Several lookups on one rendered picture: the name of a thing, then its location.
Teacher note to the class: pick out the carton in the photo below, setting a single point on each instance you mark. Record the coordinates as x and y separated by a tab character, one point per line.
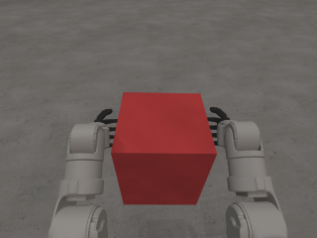
163	149

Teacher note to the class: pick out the robot left upper arm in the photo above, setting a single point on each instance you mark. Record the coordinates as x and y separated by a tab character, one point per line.
80	221

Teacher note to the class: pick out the robot right upper arm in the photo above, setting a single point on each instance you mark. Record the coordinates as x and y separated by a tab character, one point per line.
254	219

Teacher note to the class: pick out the left robot forearm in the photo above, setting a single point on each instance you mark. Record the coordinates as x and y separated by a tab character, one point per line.
84	164

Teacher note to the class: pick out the right robot forearm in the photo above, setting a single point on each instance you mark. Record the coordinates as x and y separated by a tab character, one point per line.
244	149

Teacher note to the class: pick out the robot right hand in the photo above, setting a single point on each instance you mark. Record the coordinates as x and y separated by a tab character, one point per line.
217	120

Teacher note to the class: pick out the robot left hand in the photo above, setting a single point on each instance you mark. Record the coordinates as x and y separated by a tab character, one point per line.
100	118

